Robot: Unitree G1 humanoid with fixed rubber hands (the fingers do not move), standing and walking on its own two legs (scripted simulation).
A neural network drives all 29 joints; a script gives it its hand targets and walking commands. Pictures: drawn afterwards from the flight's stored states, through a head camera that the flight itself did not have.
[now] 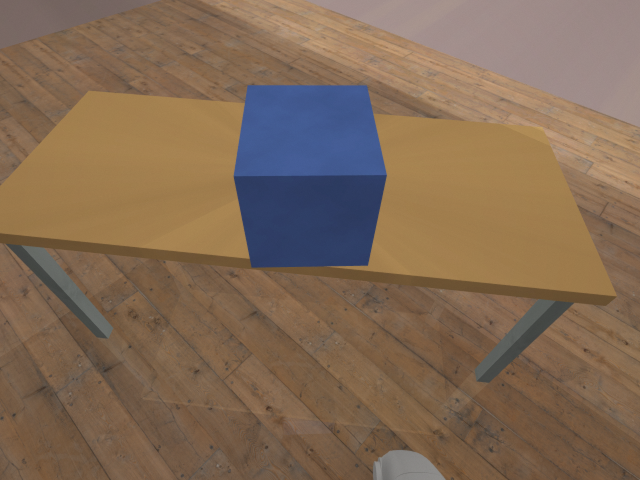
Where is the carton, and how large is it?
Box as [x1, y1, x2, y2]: [234, 85, 386, 267]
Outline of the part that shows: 248,85 234,170 234,180 251,266 260,267 367,265 386,173 366,85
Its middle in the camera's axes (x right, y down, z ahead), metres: -0.02 -0.13 +0.78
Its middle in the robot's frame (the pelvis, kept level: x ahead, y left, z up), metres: +0.66 +0.04 -0.05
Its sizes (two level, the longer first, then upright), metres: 0.272 0.240 0.246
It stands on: a table, 0.60 m high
